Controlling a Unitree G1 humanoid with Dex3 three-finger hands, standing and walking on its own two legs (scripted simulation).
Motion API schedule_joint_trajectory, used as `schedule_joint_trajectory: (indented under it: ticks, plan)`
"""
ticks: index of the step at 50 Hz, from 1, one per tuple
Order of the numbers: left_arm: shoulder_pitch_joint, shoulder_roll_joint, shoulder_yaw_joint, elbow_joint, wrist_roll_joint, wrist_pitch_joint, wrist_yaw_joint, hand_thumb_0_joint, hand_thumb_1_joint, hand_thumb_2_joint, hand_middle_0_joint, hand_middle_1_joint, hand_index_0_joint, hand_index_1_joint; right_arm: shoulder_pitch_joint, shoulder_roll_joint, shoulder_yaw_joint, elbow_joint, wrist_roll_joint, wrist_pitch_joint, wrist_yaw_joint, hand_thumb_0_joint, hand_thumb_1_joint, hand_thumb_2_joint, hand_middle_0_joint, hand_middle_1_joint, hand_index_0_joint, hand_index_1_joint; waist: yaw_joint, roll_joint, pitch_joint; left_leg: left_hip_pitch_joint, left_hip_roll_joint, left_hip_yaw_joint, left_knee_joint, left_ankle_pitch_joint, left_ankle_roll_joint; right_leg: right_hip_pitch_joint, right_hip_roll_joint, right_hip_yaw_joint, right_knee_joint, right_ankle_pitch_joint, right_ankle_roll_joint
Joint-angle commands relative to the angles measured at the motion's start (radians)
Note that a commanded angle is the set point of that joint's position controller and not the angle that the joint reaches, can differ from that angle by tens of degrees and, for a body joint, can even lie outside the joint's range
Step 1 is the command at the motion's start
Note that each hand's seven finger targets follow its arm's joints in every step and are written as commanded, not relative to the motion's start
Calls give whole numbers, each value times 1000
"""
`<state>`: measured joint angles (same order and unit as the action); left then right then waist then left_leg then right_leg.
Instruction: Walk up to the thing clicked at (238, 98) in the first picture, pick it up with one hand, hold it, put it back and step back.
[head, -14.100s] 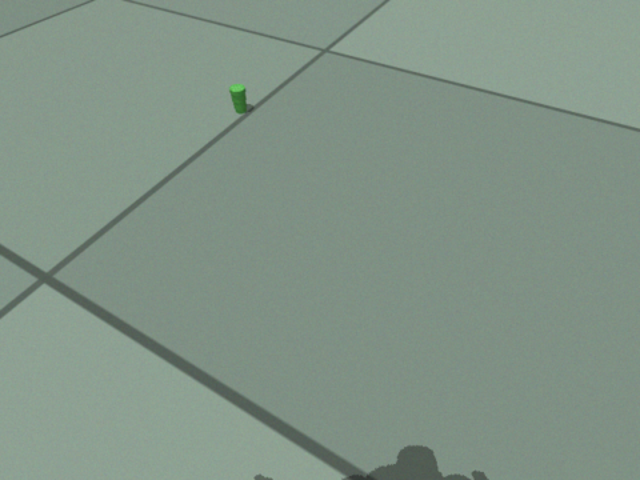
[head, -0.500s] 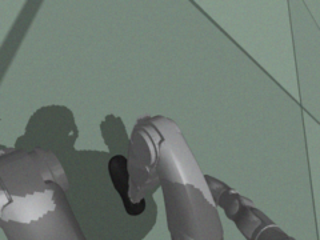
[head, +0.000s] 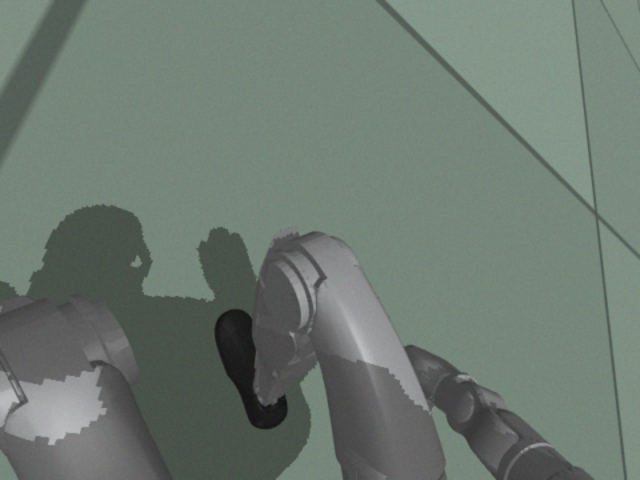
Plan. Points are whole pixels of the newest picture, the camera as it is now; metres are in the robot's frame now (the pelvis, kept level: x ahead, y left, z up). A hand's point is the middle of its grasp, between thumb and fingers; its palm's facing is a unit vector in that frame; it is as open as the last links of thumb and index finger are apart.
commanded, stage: close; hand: left
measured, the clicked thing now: out of the picture +0.50 +0.28 -0.23
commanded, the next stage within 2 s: settle in 0.20 s
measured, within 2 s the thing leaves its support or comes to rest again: leaves its support in 0.82 s
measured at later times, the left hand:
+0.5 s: hand out of the picture +0.48 +0.29 -0.17, palm faces +0.33 -0.94 -0.04, open 8.2 cm
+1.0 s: hand out of the picture +0.47 +0.31 -0.12, palm faces +0.31 -0.95 -0.06, open 7.7 cm
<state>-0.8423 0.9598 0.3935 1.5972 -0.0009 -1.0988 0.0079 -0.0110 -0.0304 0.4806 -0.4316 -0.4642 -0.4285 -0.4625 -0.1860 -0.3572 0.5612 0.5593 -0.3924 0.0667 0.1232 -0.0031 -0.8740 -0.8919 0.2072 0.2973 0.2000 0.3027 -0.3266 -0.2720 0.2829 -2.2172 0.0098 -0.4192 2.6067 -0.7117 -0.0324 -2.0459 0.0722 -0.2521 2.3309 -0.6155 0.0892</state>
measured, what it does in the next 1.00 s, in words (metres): stands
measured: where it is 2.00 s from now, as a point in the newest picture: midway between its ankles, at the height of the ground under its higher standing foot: (182, 437)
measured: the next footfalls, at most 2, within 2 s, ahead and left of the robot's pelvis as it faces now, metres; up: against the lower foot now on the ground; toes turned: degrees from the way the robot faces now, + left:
none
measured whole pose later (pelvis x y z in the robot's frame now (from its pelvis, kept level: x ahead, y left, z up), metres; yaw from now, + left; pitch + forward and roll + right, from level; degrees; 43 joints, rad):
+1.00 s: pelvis +0.01 -0.01 +0.02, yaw +3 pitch +21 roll -17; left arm -0.80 0.81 0.40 1.18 0.00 -0.77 -0.03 -0.02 -0.58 0.92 -0.64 -1.13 -1.32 -1.48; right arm -0.03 -0.32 0.42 0.59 -0.30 0.11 0.12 0.00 -0.90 -0.90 0.21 0.30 0.20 0.30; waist -0.27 -0.19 0.21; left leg -2.23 0.01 -0.35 2.53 -0.71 -0.03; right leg -2.07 0.04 -0.21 2.31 -0.64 0.07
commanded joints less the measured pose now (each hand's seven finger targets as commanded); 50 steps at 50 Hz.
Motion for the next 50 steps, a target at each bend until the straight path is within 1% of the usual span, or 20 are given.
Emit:
schedule_joint_trajectory:
  ticks: [1,5,11,12,15,17,20,25,31,34,35,36,37,39,40,41,43,44,46,50]
  plan:
    - [-262,98,17,-124,-9,-62,16,0,152,654,-624,-648,-623,-648,49,-369,-124,12,1,17,-20,0,-868,-893,200,299,199,299,-163,588,-529,429,63,112,-321,132,12,253,38,-103,-170,193,-83]
    - [-268,98,31,-129,-20,-56,23,0,203,717,-685,-717,-684,-716,54,-366,-122,8,2,21,-23,0,-863,-892,200,299,199,299,-156,592,-550,439,64,117,-320,160,12,270,39,-95,-178,214,-84]
    - [-259,125,49,-123,-8,-56,28,0,222,886,-861,-925,-864,-926,50,-364,-123,5,2,26,-25,0,-870,-894,200,299,199,299,-152,614,-535,447,70,115,-335,156,6,256,37,-101,-172,201,-87]
    - [-256,126,45,-124,-4,-55,29,0,211,904,-869,-945,-873,-946,44,-363,-125,3,2,26,-25,0,-876,-895,200,299,199,299,-142,623,-529,451,71,118,-335,154,6,246,37,-97,-170,197,-89]
    - [-253,109,38,-126,-4,-52,28,0,230,968,-949,-1028,-954,-1029,45,-361,-124,0,-1,27,-23,0,-876,-895,200,299,199,299,-152,626,-537,455,69,120,-331,165,7,262,38,-98,-175,210,-87]
    - [-253,118,39,-135,-6,-52,25,0,207,1071,-1000,-1126,-990,-1148,53,-362,-122,6,-1,28,-24,0,-886,-902,200,300,199,300,-152,624,-558,462,70,121,-324,179,7,279,39,-98,-176,222,-86]
    - [-254,114,31,-146,-10,-43,16,0,228,1141,-1073,-1217,-1068,-1235,55,-359,-121,5,2,24,-24,0,-890,-902,200,300,199,300,-148,626,-550,447,69,127,-322,166,11,283,39,-94,-180,217,-86]
    - [-261,119,23,-165,-7,-35,0,0,222,1214,-1163,-1317,-1162,-1333,63,-362,-123,9,6,23,-24,0,-893,-903,200,300,199,300,-150,656,-539,465,71,124,-329,178,4,272,36,-98,-170,221,-89]
    - [-308,139,40,-237,-23,-19,-6,0,173,1250,-1271,-1414,-1277,-1426,90,-364,-128,5,15,26,-21,0,-898,-902,200,300,199,300,-143,672,-575,484,73,122,-327,199,3,277,33,-95,-162,237,-89]
    - [-351,144,44,-333,-24,-8,-12,0,153,1275,-1313,-1458,-1322,-1468,109,-365,-138,8,18,26,-18,0,-901,-902,200,300,199,300,-137,712,-608,527,75,123,-334,234,-4,280,27,-92,-152,257,-89]
    - [-369,165,56,-376,-24,-4,-13,0,162,1268,-1308,-1453,-1317,-1462,113,-365,-145,10,21,27,-18,0,-895,-901,200,300,199,300,-122,737,-627,539,74,127,-333,239,-6,277,27,-85,-149,258,-90]
    - [-379,182,63,-408,-20,3,-16,0,151,1265,-1321,-1465,-1332,-1472,117,-365,-152,12,25,29,-17,0,-897,-901,200,300,199,300,-116,756,-640,549,75,129,-338,245,-8,266,25,-83,-143,257,-93]
    - [-372,158,54,-440,-22,17,-18,0,124,1272,-1330,-1477,-1342,-1484,138,-361,-161,24,26,32,-15,0,-897,-901,200,300,199,300,-111,766,-666,575,74,132,-335,262,-9,271,24,-80,-144,265,-93]
    - [-397,171,57,-564,-20,37,-23,0,101,1274,-1334,-1486,-1345,-1495,160,-358,-186,25,35,38,-13,0,-898,-902,200,300,199,300,-87,810,-726,601,70,141,-349,263,-11,280,19,-67,-145,263,-98]
    - [-409,199,83,-627,-22,50,-22,0,87,1277,-1338,-1495,-1351,-1503,163,-358,-199,10,41,37,-13,0,-895,-901,200,300,199,300,-69,828,-773,613,68,146,-357,268,-12,291,18,-59,-143,264,-102]
    - [-384,162,64,-647,-26,71,-28,0,70,1268,-1343,-1497,-1357,-1503,190,-347,-208,26,47,40,-12,0,-898,-902,200,300,199,300,-60,841,-789,639,69,148,-372,274,-15,282,14,-53,-146,256,-105]
    - [-381,133,65,-700,-39,116,-29,0,44,1278,-1334,-1504,-1348,-1511,213,-343,-232,17,64,46,-13,0,-897,-902,200,300,199,300,-48,849,-834,658,68,150,-395,262,-15,269,9,-42,-151,239,-109]
    - [-406,120,50,-729,-41,139,-30,0,21,1272,-1330,-1506,-1343,-1515,227,-333,-244,27,75,46,-15,0,-898,-902,200,300,199,300,-44,850,-847,645,67,159,-396,255,-12,273,8,-29,-157,239,-111]
    - [-438,140,74,-756,-48,183,-26,0,9,1259,-1314,-1490,-1330,-1497,261,-325,-258,32,93,52,-21,0,-895,-901,200,300,199,300,-32,844,-867,628,65,169,-408,256,-10,264,5,-16,-162,237,-113]
    - [-441,75,43,-767,-54,253,-30,0,-2,1237,-1284,-1453,-1296,-1464,305,-287,-282,38,126,58,-26,0,-893,-900,200,300,199,300,-21,772,-862,541,56,194,-401,234,6,278,1,11,-182,239,-112]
